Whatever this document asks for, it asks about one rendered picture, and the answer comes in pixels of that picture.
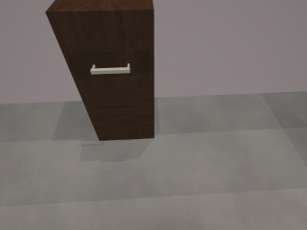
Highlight drawer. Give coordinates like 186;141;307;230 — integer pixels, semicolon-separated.
68;49;150;79

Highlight handle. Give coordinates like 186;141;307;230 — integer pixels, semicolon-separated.
90;63;130;75

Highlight cabinet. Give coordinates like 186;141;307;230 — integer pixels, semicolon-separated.
45;0;154;141

